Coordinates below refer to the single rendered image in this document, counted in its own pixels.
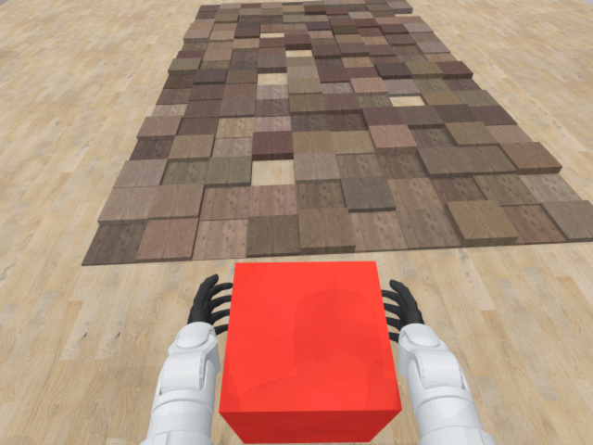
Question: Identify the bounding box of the left robot hand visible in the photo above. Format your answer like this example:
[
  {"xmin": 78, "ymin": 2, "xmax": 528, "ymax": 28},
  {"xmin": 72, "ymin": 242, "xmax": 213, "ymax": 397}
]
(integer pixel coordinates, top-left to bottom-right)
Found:
[{"xmin": 187, "ymin": 274, "xmax": 233, "ymax": 336}]

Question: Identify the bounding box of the carton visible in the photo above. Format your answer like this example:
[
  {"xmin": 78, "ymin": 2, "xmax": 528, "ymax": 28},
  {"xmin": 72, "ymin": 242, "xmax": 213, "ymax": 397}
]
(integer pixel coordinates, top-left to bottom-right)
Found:
[{"xmin": 219, "ymin": 261, "xmax": 402, "ymax": 444}]

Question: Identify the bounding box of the right robot hand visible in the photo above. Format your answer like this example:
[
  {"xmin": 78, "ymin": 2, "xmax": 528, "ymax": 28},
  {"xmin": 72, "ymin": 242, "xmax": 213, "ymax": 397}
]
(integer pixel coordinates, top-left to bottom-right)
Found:
[{"xmin": 381, "ymin": 279, "xmax": 424, "ymax": 343}]

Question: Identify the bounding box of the robot right forearm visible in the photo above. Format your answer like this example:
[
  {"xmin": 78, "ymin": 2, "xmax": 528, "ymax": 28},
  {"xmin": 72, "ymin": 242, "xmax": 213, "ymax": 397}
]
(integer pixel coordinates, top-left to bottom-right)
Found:
[{"xmin": 398, "ymin": 324, "xmax": 497, "ymax": 445}]

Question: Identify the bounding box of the robot left forearm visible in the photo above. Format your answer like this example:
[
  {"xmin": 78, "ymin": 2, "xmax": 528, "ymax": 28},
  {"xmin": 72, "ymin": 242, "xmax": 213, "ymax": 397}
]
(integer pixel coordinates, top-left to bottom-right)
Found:
[{"xmin": 139, "ymin": 322, "xmax": 221, "ymax": 445}]

